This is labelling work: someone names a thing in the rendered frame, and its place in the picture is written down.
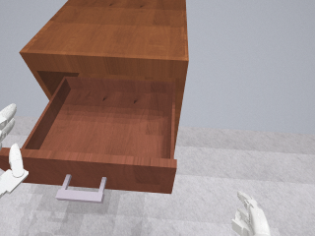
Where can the cabinet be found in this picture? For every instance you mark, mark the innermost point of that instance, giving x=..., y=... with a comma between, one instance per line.
x=138, y=40

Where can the robot right hand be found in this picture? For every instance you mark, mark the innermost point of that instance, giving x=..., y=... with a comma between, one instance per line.
x=252, y=222

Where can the handle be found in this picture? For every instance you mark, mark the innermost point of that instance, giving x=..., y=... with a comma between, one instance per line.
x=81, y=196

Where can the drawer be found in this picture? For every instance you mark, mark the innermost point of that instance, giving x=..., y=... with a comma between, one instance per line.
x=95, y=127

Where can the robot left hand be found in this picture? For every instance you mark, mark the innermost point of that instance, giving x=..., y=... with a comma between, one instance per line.
x=11, y=179

